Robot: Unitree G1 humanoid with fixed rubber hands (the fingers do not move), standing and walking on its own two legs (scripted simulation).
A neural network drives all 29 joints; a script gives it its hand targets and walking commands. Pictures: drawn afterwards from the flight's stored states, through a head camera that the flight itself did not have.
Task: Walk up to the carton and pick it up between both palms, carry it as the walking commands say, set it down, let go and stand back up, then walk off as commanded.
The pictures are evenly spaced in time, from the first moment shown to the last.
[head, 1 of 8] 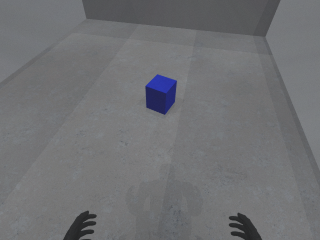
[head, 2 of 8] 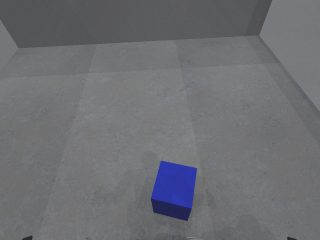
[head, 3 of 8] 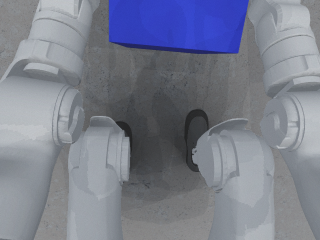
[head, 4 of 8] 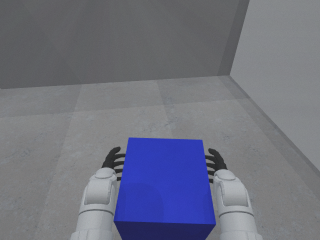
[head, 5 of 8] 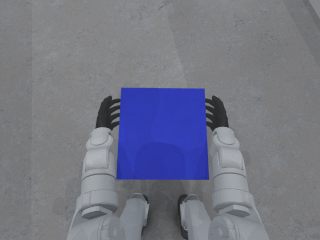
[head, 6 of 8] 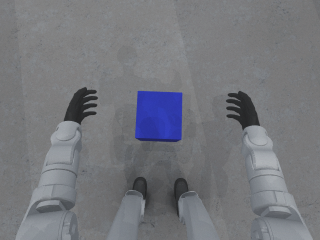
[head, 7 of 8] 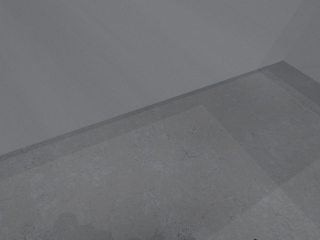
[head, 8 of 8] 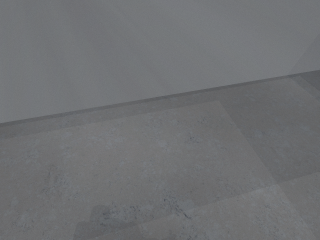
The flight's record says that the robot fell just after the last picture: no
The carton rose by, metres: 0.67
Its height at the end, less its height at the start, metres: +0.00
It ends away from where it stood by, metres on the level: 0.04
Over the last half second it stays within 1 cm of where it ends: yes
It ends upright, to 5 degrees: yes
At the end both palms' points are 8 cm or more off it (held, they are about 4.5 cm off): yes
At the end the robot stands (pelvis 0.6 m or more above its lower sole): yes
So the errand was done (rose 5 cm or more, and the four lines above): yes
